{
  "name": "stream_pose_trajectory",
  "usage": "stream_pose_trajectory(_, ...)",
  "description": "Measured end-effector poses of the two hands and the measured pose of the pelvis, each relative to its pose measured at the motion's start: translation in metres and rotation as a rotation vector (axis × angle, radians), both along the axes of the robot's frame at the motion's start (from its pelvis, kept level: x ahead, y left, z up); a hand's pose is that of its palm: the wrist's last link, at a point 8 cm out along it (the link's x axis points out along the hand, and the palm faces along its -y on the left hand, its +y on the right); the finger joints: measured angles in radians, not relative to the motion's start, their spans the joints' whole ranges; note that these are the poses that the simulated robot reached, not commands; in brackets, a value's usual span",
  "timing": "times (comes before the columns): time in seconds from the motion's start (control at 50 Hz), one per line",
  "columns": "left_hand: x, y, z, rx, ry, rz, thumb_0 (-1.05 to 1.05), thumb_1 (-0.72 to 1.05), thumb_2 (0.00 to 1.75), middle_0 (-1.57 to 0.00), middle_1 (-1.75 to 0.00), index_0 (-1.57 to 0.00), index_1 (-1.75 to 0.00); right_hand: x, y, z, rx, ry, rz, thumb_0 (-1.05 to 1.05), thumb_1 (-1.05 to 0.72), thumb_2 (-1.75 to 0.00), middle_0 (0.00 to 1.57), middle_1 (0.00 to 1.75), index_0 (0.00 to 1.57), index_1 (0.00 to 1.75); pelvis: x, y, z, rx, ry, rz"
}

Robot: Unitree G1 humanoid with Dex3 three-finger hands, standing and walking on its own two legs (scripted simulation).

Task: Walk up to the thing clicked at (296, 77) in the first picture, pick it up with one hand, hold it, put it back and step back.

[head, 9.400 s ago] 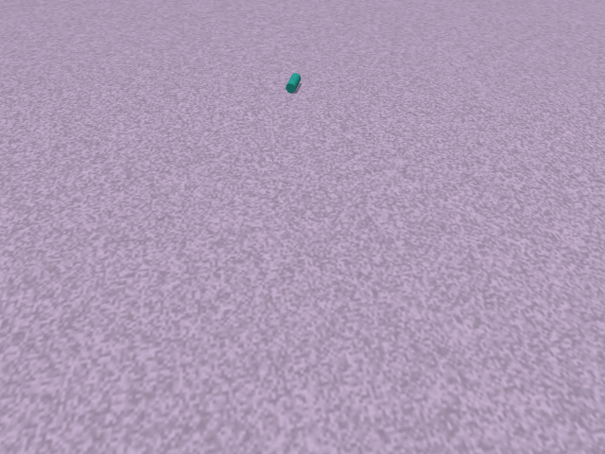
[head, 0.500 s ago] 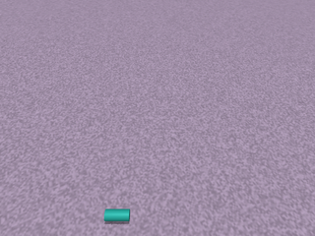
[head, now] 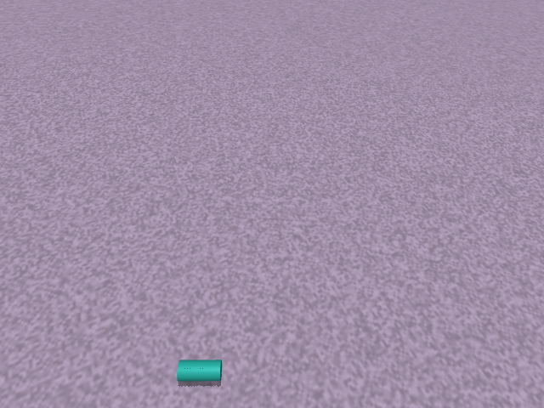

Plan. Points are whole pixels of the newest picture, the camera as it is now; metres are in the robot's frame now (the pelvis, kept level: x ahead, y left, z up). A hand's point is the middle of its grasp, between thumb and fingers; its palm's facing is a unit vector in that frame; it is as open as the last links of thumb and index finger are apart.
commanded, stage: walk up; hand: left
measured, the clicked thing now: (200, 370) +0.36 +0.21 -0.75
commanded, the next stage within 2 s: stand in 0.18 s
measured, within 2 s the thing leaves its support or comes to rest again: neither
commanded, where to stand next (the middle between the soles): +0.02 +0.02 m, yaw -4 degrees
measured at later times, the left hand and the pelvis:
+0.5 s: hand out of the picture +0.08 +0.23 -0.16, palm faces -0.02 -0.95 -0.32, open 7.4 cm; pelvis +0.00 -0.01 +0.00, yaw -1 degrees
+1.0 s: hand out of the picture +0.07 +0.22 -0.16, palm faces -0.03 -0.94 -0.33, open 7.4 cm; pelvis -0.01 -0.03 +0.00, yaw -1 degrees
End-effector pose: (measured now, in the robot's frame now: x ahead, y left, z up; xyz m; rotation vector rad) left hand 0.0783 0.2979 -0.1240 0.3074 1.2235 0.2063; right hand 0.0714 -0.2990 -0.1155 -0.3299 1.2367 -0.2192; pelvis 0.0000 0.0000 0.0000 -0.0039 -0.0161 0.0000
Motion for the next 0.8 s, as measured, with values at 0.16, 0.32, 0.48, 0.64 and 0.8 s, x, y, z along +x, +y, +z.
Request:
stream_pose_trajectory(0.16, 0.005, -0.004, 0.002, 0.003, -0.016, 0.004, 0.01, 0.90, 0.89, -0.21, -0.30, -0.20, -0.30, 0.005, -0.002, -0.001, 0.005, -0.009, 0.007, 0.01, -0.90, -0.90, 0.21, 0.30, 0.21, 0.30, 0.002, -0.004, 0.000, 0.002, -0.003, 0.003)
stream_pose_trajectory(0.32, 0.002, -0.011, 0.003, -0.001, -0.013, 0.006, 0.01, 0.90, 0.89, -0.21, -0.30, -0.20, -0.30, 0.011, -0.005, 0.000, 0.008, -0.030, 0.011, 0.01, -0.90, -0.90, 0.21, 0.30, 0.21, 0.30, 0.002, -0.009, 0.001, 0.003, -0.006, -0.005)
stream_pose_trajectory(0.48, -0.007, -0.023, -0.001, -0.017, 0.008, -0.005, 0.01, 0.90, 0.89, -0.21, -0.30, -0.20, -0.30, 0.011, -0.010, 0.001, 0.009, -0.038, 0.013, 0.01, -0.90, -0.90, 0.21, 0.30, 0.21, 0.30, 0.000, -0.014, 0.001, 0.002, -0.006, -0.011)
stream_pose_trajectory(0.64, -0.014, -0.027, -0.002, -0.020, 0.018, -0.008, 0.01, 0.90, 0.89, -0.21, -0.30, -0.20, -0.30, 0.004, -0.016, 0.002, 0.006, -0.025, 0.008, 0.01, -0.90, -0.90, 0.21, 0.30, 0.21, 0.30, -0.001, -0.019, 0.002, 0.003, -0.010, -0.016)
stream_pose_trajectory(0.8, -0.015, -0.028, 0.001, -0.012, 0.012, -0.012, 0.01, 0.90, 0.89, -0.21, -0.30, -0.20, -0.30, -0.005, -0.020, 0.001, 0.007, -0.021, 0.002, 0.01, -0.90, -0.90, 0.21, 0.30, 0.21, 0.30, -0.005, -0.022, 0.002, 0.003, -0.017, -0.020)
